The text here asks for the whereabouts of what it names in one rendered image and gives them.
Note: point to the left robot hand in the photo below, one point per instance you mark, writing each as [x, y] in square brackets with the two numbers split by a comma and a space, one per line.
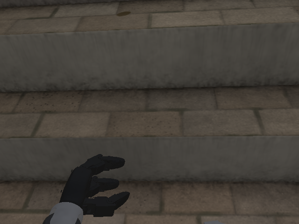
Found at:
[81, 185]

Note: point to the robot left forearm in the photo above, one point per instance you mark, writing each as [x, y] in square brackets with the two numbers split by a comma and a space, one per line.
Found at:
[64, 213]

